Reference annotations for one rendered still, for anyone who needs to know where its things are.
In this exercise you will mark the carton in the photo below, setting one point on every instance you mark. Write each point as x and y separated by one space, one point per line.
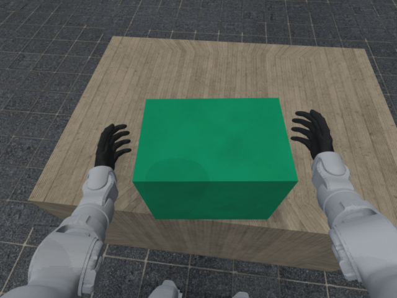
226 158

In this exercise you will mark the right robot hand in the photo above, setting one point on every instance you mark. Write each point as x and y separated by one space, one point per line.
319 138

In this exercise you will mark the robot left shin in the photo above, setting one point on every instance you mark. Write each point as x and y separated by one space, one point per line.
170 283

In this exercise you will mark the robot left upper arm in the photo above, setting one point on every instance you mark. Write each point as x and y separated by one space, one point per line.
67 266

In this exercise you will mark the pedestal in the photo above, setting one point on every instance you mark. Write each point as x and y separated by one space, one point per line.
339 83

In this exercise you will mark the robot left thigh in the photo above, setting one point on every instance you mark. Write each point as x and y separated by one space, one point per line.
166 291

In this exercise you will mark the robot right upper arm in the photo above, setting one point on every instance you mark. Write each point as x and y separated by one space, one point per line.
366 251

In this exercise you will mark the left robot hand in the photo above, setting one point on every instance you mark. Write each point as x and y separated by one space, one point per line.
106 154

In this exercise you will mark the robot right forearm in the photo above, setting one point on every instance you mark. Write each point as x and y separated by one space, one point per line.
336 195

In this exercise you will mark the robot left forearm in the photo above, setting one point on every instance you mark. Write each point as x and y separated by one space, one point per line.
95 210

